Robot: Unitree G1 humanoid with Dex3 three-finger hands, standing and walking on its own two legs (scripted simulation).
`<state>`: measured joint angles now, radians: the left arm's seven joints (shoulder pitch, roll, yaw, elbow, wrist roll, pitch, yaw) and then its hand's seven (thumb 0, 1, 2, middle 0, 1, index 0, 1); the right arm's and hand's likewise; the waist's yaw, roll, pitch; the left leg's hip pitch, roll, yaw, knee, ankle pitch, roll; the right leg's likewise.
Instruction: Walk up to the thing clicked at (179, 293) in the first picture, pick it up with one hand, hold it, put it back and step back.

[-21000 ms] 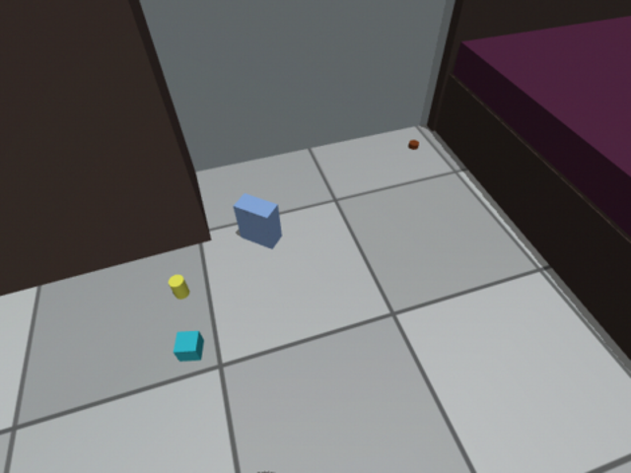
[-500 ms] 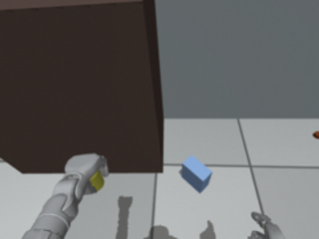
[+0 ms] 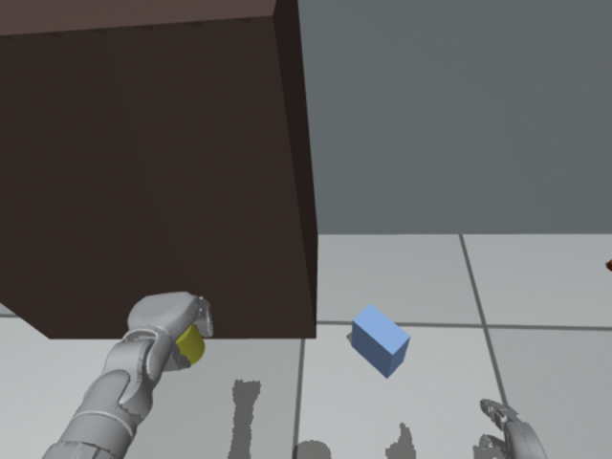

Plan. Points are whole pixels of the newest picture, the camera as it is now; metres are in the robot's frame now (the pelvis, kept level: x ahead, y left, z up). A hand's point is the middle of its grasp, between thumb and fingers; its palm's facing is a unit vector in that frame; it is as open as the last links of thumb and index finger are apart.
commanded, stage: hold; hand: left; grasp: from above
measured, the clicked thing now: (180, 339) +0.31 +0.22 -0.05
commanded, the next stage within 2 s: crouch in 0.48 s
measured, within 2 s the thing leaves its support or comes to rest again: neither
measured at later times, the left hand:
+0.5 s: hand (175, 340) +0.30 +0.22 -0.03, palm faces -0.44 -0.06 -0.90, open 7.2 cm
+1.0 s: hand (190, 367) +0.29 +0.22 -0.12, palm faces -0.46 +0.00 -0.89, open 7.1 cm
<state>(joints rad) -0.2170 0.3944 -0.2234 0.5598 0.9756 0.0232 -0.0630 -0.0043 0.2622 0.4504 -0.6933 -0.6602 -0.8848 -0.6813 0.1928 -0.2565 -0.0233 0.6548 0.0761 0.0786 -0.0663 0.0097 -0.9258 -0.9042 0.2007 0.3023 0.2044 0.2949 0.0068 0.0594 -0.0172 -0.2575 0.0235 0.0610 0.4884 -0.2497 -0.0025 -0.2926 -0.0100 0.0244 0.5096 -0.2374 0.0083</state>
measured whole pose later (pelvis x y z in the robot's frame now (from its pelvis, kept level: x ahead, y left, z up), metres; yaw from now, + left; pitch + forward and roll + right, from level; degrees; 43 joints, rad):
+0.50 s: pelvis +0.01 +0.00 +0.00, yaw +0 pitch +1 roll +0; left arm -0.22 0.40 -0.22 0.58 0.98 0.01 -0.05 0.00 0.26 0.45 -0.69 -0.66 -0.88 -0.68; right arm 0.19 -0.25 -0.03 0.66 0.08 0.10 -0.07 0.01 -0.92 -0.90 0.20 0.30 0.20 0.29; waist 0.01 0.06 -0.01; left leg -0.23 0.02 0.06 0.45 -0.24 0.00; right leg -0.26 -0.01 0.02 0.48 -0.23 0.01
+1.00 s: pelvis +0.00 +0.00 -0.03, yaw +2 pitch +10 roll +0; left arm -0.34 0.35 -0.22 0.89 1.11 -0.03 0.21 -0.01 0.26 0.45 -0.70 -0.65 -0.90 -0.67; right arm 0.19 -0.26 -0.06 0.67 0.03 0.09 -0.02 0.01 -0.91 -0.90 0.20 0.30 0.21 0.30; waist -0.02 0.01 -0.06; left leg -0.60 0.03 0.03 0.77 -0.36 0.00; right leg -0.61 -0.01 0.00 0.77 -0.34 0.01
